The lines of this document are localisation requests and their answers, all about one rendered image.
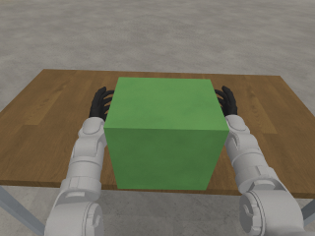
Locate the right robot upper arm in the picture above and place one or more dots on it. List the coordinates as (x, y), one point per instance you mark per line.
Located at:
(271, 213)

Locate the robot right hand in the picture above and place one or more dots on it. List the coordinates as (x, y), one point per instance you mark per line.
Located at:
(228, 102)

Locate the table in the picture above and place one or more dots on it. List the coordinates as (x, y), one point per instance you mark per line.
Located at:
(39, 128)

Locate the left robot upper arm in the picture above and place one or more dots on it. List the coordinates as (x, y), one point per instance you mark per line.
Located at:
(75, 219)

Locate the carton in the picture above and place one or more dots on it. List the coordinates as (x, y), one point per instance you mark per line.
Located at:
(164, 133)

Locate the left robot forearm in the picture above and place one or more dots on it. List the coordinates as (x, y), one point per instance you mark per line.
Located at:
(82, 183)

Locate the right robot forearm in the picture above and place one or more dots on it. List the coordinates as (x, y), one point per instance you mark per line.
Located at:
(252, 172)

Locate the robot left hand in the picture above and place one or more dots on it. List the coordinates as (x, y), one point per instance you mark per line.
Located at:
(98, 109)

